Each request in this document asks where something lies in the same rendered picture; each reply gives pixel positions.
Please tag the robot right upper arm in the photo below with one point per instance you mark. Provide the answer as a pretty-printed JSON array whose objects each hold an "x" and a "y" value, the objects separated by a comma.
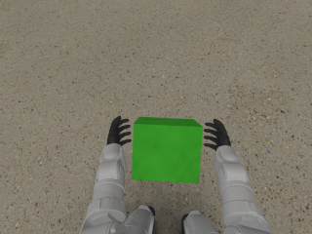
[{"x": 241, "y": 229}]

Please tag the right robot hand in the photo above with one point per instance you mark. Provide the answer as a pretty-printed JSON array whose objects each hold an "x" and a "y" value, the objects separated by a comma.
[{"x": 221, "y": 134}]

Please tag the robot right forearm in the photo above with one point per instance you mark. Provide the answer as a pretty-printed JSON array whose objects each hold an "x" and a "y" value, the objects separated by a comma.
[{"x": 237, "y": 195}]

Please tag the carton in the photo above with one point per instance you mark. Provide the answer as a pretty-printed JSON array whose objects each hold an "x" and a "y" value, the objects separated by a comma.
[{"x": 167, "y": 149}]

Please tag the robot thigh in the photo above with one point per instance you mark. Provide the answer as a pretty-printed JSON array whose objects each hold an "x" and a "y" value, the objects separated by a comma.
[
  {"x": 140, "y": 221},
  {"x": 198, "y": 224}
]

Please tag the robot left forearm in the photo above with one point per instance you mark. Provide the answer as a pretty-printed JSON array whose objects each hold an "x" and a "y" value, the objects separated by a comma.
[{"x": 109, "y": 188}]

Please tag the robot left upper arm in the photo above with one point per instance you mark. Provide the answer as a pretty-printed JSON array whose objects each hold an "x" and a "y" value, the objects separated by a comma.
[{"x": 110, "y": 227}]

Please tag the right robot thigh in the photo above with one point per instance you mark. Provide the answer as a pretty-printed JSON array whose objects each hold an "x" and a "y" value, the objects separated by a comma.
[{"x": 198, "y": 224}]

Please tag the left robot hand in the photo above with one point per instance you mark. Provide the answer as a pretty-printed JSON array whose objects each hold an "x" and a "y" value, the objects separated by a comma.
[{"x": 114, "y": 131}]

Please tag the left robot thigh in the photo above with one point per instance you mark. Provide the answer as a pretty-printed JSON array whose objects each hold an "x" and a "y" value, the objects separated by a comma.
[{"x": 140, "y": 221}]

